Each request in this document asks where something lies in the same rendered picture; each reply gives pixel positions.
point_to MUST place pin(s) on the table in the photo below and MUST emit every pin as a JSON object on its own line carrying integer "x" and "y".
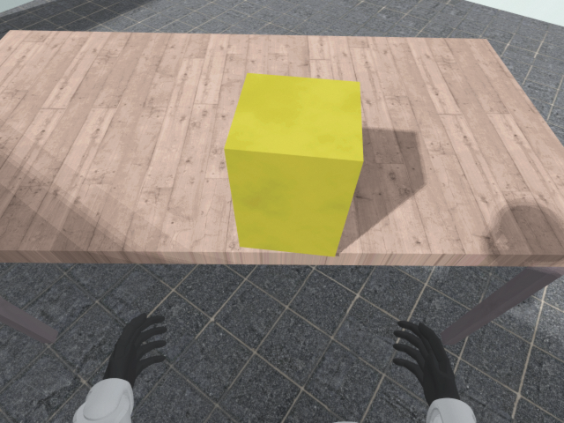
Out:
{"x": 112, "y": 151}

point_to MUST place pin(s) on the left robot hand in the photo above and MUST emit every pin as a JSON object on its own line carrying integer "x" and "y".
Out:
{"x": 124, "y": 362}

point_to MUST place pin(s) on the robot left forearm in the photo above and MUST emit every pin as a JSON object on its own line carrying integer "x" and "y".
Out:
{"x": 108, "y": 401}

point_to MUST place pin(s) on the robot right forearm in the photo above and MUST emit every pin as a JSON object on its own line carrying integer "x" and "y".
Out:
{"x": 450, "y": 410}

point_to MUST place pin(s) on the right robot hand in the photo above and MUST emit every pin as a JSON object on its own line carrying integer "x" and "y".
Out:
{"x": 433, "y": 370}

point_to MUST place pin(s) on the carton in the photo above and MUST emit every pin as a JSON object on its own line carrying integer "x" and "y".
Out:
{"x": 294, "y": 154}

